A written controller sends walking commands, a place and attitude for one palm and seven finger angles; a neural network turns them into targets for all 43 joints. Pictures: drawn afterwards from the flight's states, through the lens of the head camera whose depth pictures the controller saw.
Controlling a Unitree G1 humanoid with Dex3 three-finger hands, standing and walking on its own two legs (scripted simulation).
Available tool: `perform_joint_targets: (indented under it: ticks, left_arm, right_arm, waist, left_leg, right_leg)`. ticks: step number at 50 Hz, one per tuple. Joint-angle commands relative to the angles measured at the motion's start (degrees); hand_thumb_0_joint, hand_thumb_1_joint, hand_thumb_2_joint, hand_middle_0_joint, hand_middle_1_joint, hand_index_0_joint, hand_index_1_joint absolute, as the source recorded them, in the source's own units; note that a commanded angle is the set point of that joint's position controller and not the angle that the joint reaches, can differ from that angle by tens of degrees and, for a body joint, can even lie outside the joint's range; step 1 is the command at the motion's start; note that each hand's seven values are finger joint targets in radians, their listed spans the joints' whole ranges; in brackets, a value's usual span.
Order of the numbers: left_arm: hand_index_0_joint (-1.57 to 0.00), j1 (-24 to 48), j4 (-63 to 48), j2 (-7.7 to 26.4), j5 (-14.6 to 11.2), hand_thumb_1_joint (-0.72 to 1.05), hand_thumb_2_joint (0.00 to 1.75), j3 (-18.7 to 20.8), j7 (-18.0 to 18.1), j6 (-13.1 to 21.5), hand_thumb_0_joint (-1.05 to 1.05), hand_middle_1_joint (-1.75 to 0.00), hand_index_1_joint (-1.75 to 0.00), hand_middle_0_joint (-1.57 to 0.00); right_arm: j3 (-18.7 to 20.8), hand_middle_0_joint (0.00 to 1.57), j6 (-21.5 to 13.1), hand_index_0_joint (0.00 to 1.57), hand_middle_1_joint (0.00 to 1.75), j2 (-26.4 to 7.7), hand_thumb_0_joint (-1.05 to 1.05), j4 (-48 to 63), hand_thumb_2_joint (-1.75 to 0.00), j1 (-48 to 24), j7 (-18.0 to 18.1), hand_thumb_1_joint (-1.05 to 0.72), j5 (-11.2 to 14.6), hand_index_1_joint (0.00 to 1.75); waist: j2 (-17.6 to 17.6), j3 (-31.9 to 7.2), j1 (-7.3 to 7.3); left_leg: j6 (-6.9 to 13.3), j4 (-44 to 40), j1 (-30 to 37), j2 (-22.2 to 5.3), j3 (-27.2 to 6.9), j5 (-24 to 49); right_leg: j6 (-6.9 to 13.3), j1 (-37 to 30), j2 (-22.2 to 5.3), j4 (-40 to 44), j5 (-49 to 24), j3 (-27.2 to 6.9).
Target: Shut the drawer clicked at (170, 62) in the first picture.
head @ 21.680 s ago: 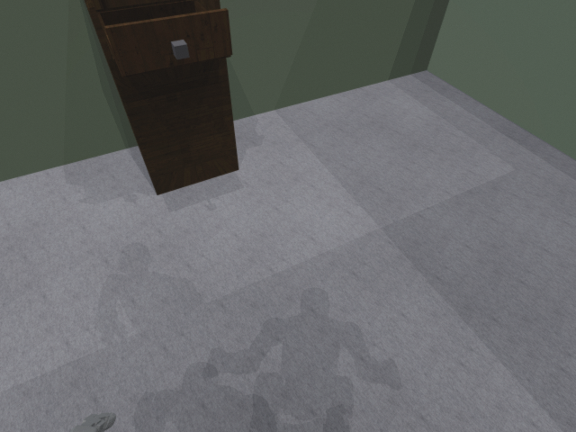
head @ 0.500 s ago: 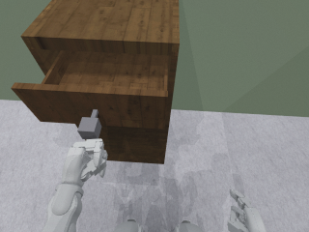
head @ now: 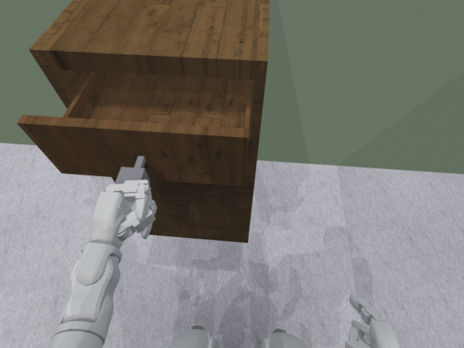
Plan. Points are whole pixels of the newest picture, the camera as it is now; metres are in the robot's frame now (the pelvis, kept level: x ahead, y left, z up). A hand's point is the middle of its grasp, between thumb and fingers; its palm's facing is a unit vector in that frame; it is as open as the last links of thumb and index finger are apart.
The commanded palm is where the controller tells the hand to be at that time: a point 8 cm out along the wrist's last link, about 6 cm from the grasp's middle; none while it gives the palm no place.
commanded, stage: push the drawer shut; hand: left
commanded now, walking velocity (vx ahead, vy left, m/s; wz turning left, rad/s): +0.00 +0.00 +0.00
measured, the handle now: (136, 174) +0.40 +0.19 +0.05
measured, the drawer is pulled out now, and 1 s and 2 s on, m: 0.14 0.01 0.00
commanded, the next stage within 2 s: pull the fist back off the drawer in 1.46 s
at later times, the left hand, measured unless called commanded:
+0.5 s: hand (161, 177) +0.39 +0.14 +0.06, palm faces -0.07 -1.00 -0.05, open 3.2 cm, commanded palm +0.38 +0.20 +0.06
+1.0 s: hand (168, 149) +0.45 +0.14 +0.06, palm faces -0.07 -1.00 -0.03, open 3.2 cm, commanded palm +0.44 +0.21 +0.06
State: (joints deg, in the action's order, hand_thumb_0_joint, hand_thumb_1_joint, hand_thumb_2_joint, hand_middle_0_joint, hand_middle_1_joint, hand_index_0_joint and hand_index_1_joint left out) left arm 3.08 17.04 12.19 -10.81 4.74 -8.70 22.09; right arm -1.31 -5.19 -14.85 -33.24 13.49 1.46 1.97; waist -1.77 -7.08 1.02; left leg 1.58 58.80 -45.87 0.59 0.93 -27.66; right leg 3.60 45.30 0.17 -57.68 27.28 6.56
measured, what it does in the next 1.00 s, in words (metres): stands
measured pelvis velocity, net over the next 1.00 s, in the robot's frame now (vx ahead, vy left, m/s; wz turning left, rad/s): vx -0.01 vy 0.02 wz -0.04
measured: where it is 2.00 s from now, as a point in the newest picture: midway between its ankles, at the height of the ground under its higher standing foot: outside the picture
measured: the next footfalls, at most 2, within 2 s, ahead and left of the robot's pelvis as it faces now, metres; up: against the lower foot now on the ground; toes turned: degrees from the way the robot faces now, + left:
none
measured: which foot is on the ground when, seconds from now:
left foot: down 0.00-1.00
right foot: down 0.00-1.00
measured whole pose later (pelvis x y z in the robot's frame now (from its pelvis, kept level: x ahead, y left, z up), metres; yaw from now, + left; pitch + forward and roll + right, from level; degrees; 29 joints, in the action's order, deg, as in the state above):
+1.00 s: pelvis -0.01 +0.02 -0.01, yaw -2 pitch +19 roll -1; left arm 40.5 56.7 17.6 -6.4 15.5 -9.3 26.5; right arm -1.9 -0.5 -14.8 -35.6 19.0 -0.2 0.5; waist -1.3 -7.0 6.9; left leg 3.0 60.8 -53.2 -0.2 3.0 -27.0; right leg 2.4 53.0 0.9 -58.8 25.1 4.6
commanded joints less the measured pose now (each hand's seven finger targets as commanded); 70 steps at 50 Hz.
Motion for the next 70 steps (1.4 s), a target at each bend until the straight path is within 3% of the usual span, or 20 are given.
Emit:
perform_joint_targets:
  ticks: [1, 12, 14, 19, 22, 30, 34, 36, 41, 43, 46, 51, 54, 56, 61, 64, 67, 68, 69, 70]
  left_arm:
    - [-1.40, 22.6, -6.7, 8.1, -0.9, 0.90, 0.90, 4.3, 0.6, 2.3, 0.00, -1.60, -1.60, -1.40]
    - [-1.40, 33.7, 3.8, 8.6, -0.8, 0.90, 0.90, 5.0, 0.4, 1.9, 0.00, -1.60, -1.60, -1.40]
    - [-1.40, 34.3, 5.1, 9.7, -0.9, 0.90, 0.90, 6.2, 0.5, 2.3, 0.00, -1.60, -1.60, -1.40]
    - [-1.40, 40.1, 9.5, 11.4, -0.3, 0.90, 0.90, 7.4, 0.3, 3.7, 0.00, -1.60, -1.60, -1.40]
    - [-1.40, 41.9, 11.8, 13.1, 0.1, 0.90, 0.90, 8.9, 0.2, 4.4, 0.00, -1.60, -1.60, -1.40]
    - [-1.40, 49.0, 18.0, 14.8, 0.2, 0.90, 0.90, 10.9, 0.4, 4.6, 0.00, -1.60, -1.60, -1.40]
    - [-1.40, 51.3, 20.1, 14.8, 0.9, 0.90, 0.90, 11.1, 0.6, 5.1, 0.00, -1.60, -1.60, -1.40]
    - [-1.40, 51.0, 21.8, 17.0, 1.1, 0.90, 0.90, 13.4, 1.0, 5.4, 0.00, -1.60, -1.60, -1.40]
    - [-1.40, 57.4, 25.6, 17.6, 2.1, 0.90, 0.90, 13.4, 1.3, 6.6, 0.00, -1.60, -1.60, -1.40]
    - [-1.40, 57.3, 26.3, 18.5, 2.3, 0.90, 0.90, 14.5, 1.3, 7.0, 0.00, -1.60, -1.60, -1.40]
    - [-1.40, 60.7, 29.4, 19.9, 2.9, 0.90, 0.90, 14.9, 1.2, 7.1, 0.00, -1.60, -1.60, -1.40]
    - [-1.40, 65.5, 31.9, 21.6, 3.7, 0.90, 0.90, 16.2, 1.7, 7.3, 0.00, -1.60, -1.60, -1.40]
    - [-1.40, 65.8, 33.4, 20.5, 4.2, 0.90, 0.90, 15.5, 1.9, 7.4, 0.00, -1.60, -1.60, -1.40]
    - [-1.40, 70.2, 34.5, 20.6, 4.5, 0.90, 0.90, 15.0, 2.3, 7.6, 0.00, -1.60, -1.60, -1.40]
    - [-1.40, 76.7, 35.8, 22.7, 5.8, 0.90, 0.90, 15.1, 3.5, 8.3, 0.00, -1.60, -1.60, -1.40]
    - [-1.40, 79.7, 36.0, 21.7, 6.6, 0.90, 0.90, 13.3, 3.8, 9.1, 0.00, -1.60, -1.60, -1.40]
    - [-1.40, 82.5, 36.4, 23.8, 7.0, 0.90, 0.90, 13.9, 4.3, 9.7, 0.00, -1.60, -1.60, -1.40]
    - [-1.40, 84.1, 35.1, 22.8, 6.9, 0.90, 0.90, 12.5, 4.3, 10.0, 0.00, -1.60, -1.60, -1.40]
    - [-1.40, 84.0, 36.1, 24.1, 7.0, 0.90, 0.90, 13.5, 4.4, 10.0, 0.00, -1.60, -1.60, -1.40]
    - [-1.40, 84.8, 36.3, 23.3, 7.0, 0.90, 0.90, 12.1, 4.2, 10.0, 0.00, -1.60, -1.60, -1.40]
  right_arm:
    - [2.9, 0.20, -2.4, 0.20, 0.30, -7.4, 0.00, 6.1, -0.90, -0.3, 1.0, -0.90, 0.0, 0.30]
    - [2.7, 0.20, -1.5, 0.20, 0.30, -7.4, 0.00, 5.1, -0.90, 1.9, 0.8, -0.90, 0.2, 0.30]
    - [2.7, 0.20, -1.2, 0.20, 0.30, -7.5, 0.00, 5.2, -0.90, 2.3, 0.6, -0.90, 0.1, 0.30]
    - [2.6, 0.20, -0.5, 0.20, 0.30, -7.6, 0.00, 4.3, -0.90, 3.8, 0.3, -0.90, -0.1, 0.30]
    - [2.7, 0.20, -0.1, 0.20, 0.30, -7.7, 0.00, 4.1, -0.90, 4.6, 0.2, -0.90, -0.1, 0.30]
    - [2.9, 0.20, 1.1, 0.20, 0.30, -8.3, 0.00, 2.9, -0.90, 6.8, 0.1, -0.90, -0.4, 0.30]
    - [3.0, 0.20, 1.6, 0.20, 0.30, -8.3, 0.00, 2.8, -0.90, 7.9, -0.2, -0.90, -0.7, 0.30]
    - [3.1, 0.20, 1.9, 0.20, 0.30, -8.6, 0.00, 2.8, -0.90, 8.5, -0.4, -0.90, -1.0, 0.30]
    - [2.9, 0.20, 2.6, 0.20, 0.30, -8.7, 0.00, 2.1, -0.90, 9.8, -0.7, -0.90, -1.4, 0.30]
    - [3.0, 0.20, 2.9, 0.20, 0.30, -8.8, 0.00, 2.3, -0.90, 10.3, -0.8, -0.90, -1.5, 0.30]
    - [2.8, 0.20, 3.3, 0.20, 0.30, -9.0, 0.00, 1.9, -0.90, 11.1, -0.8, -0.90, -1.7, 0.30]
    - [2.9, 0.20, 3.9, 0.20, 0.30, -9.4, 0.00, 1.4, -0.90, 12.6, -0.9, -0.90, -2.0, 0.30]
    - [2.9, 0.20, 4.2, 0.20, 0.30, -9.4, 0.00, 1.5, -0.90, 13.0, -1.3, -0.90, -2.2, 0.30]
    - [2.9, 0.20, 4.5, 0.20, 0.30, -9.5, 0.00, 0.8, -0.90, 13.6, -1.2, -0.90, -2.3, 0.30]
    - [2.8, 0.20, 4.5, 0.20, 0.30, -10.0, 0.00, 0.1, -0.90, 14.2, -1.0, -0.90, -2.4, 0.30]
    - [2.6, 0.20, 4.2, 0.20, 0.30, -10.0, 0.00, -0.3, -0.90, 14.2, -1.0, -0.90, -2.5, 0.30]
    - [2.4, 0.20, 3.8, 0.20, 0.30, -10.5, 0.00, -0.5, -0.90, 14.4, -0.9, -0.90, -2.7, 0.30]
    - [2.3, 0.20, 3.6, 0.20, 0.30, -10.4, 0.00, -0.4, -0.90, 14.3, -0.9, -0.90, -2.7, 0.30]
    - [2.2, 0.20, 3.5, 0.20, 0.30, -10.5, 0.00, -0.6, -0.90, 14.2, -0.8, -0.90, -2.7, 0.30]
    - [2.1, 0.20, 3.2, 0.20, 0.30, -10.5, 0.00, -0.4, -0.90, 14.1, -0.7, -0.90, -2.6, 0.30]
  waist:
    - [1.8, -15.0, 3.50]
    - [2.4, -17.5, 3.92]
    - [2.4, -18.1, 3.38]
    - [3.0, -16.6, 4.38]
    - [1.0, -17.1, 4.16]
    - [1.9, -19.0, 5.24]
    - [0.4, -20.8, 5.15]
    - [0.6, -20.8, 4.45]
    - [1.6, -19.2, 6.19]
    - [1.0, -21.1, 5.84]
    - [0.2, -20.1, 6.56]
    - [0.2, -22.5, 7.48]
    - [-1.6, -23.6, 7.37]
    - [0.3, -21.2, 9.19]
    - [-0.1, -20.2, 10.84]
    - [-3.3, -21.1, 11.49]
    - [-3.7, -21.8, 11.97]
    - [-4.1, -22.9, 12.75]
    - [-3.9, -22.6, 12.28]
    - [-3.8, -22.1, 13.15]
  left_leg:
    - [0.3, -6.4, 4.9, -0.1, -2.5, 10.3]
    - [0.4, -7.2, 4.8, 0.1, -2.5, 9.9]
    - [0.2, -7.5, 4.4, 0.2, -2.2, 10.2]
    - [0.4, -7.3, 2.5, 0.1, -2.0, 8.9]
    - [0.3, -7.3, 3.3, 0.0, -2.1, 9.3]
    - [0.4, -7.4, 3.4, 0.0, -2.2, 9.5]
    - [0.2, -7.3, 4.7, -0.1, -2.5, 11.5]
    - [0.3, -7.0, 4.2, -0.1, -2.4, 12.4]
    - [0.4, -6.4, 2.8, -0.3, -2.8, 11.1]
    - [0.4, -6.2, 3.1, -0.2, -2.4, 11.5]
    - [0.4, -5.9, 2.7, -0.4, -2.9, 11.0]
    - [0.5, -5.2, 3.9, -0.6, -3.6, 12.3]
    - [0.1, -5.4, 5.4, -0.8, -3.9, 13.0]
    - [0.5, -4.9, 3.9, -0.9, -4.4, 11.2]
    - [0.9, -4.6, 2.2, -0.8, -4.7, 6.5]
    - [0.6, -4.8, 4.0, -0.8, -5.4, 4.9]
    - [0.7, -4.8, 3.3, -0.7, -5.9, 2.7]
    - [0.8, -4.4, 3.4, -0.7, -5.8, 2.2]
    - [0.8, -4.3, 2.2, -0.6, -5.7, 1.0]
    - [0.9, -4.3, 1.3, -0.5, -5.5, -0.8]
  right_leg:
    - [-2.7, -10.6, -0.8, 9.9, -11.2, -8.1]
    - [-2.7, -11.7, -0.7, 10.5, -11.2, -8.6]
    - [-2.7, -12.8, -0.8, 10.6, -11.9, -8.7]
    - [-2.8, -12.1, -0.6, 10.8, -10.8, -9.3]
    - [-2.5, -11.2, -0.3, 10.2, -11.2, -9.0]
    - [-2.6, -10.3, 0.1, 9.7, -11.6, -8.2]
    - [-2.4, -9.4, 0.4, 8.5, -13.6, -7.4]
    - [-2.2, -9.5, 0.7, 8.1, -14.3, -7.5]
    - [-2.4, -7.0, 1.0, 7.6, -12.9, -7.3]
    - [-2.4, -7.7, 0.9, 7.5, -13.4, -7.4]
    - [-2.3, -5.8, 1.2, 7.0, -12.5, -7.1]
    - [-2.4, -4.1, 1.5, 6.2, -12.7, -6.7]
    - [-2.2, -2.8, 1.6, 6.0, -12.4, -6.2]
    - [-2.4, -0.7, 1.7, 6.2, -10.7, -6.1]
    - [-2.5, 1.3, 1.7, 7.1, -6.3, -6.8]
    - [-2.4, 4.1, 1.7, 6.8, -4.4, -6.5]
    - [-2.3, 4.7, 1.7, 6.7, -2.6, -6.6]
    - [-2.5, 4.9, 1.7, 6.8, -2.3, -7.0]
    - [-2.4, 4.4, 1.7, 7.0, -1.4, -7.2]
    - [-2.5, 4.7, 1.6, 7.4, -0.1, -7.6]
